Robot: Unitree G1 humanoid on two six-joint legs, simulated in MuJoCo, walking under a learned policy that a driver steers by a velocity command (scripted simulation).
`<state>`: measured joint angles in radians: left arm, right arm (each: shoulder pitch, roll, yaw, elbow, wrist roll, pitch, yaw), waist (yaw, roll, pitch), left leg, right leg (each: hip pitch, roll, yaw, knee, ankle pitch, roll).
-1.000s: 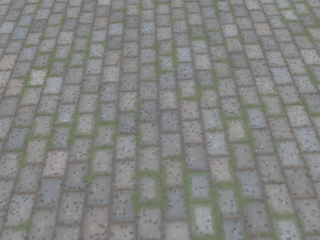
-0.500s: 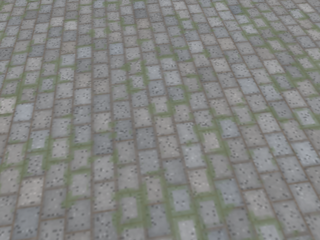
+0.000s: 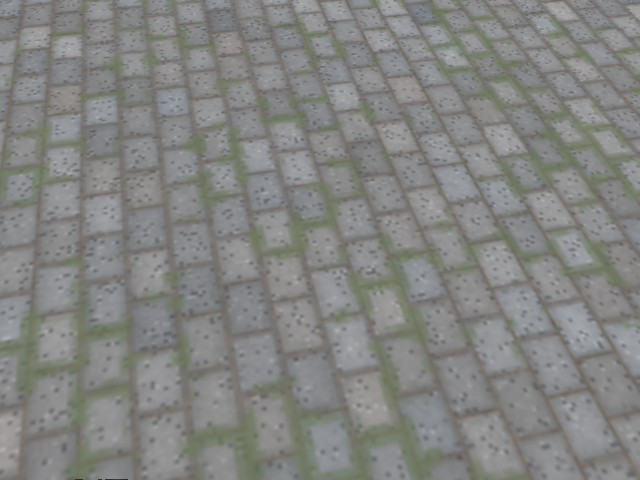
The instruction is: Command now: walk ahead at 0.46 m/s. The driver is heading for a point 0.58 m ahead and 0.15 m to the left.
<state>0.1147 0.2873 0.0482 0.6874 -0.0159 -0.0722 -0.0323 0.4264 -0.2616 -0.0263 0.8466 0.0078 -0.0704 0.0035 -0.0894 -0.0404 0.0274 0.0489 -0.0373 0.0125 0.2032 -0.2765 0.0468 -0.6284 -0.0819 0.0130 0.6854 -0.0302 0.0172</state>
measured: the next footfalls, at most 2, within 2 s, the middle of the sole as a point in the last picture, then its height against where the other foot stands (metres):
right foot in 0.16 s outside the picture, level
left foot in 0.70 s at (226, 456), level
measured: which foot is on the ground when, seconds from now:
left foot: down 0.00-0.16, up 0.18-0.68, down 0.70-1.00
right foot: up 0.00-0.14, down 0.16-0.70, up 0.72-1.00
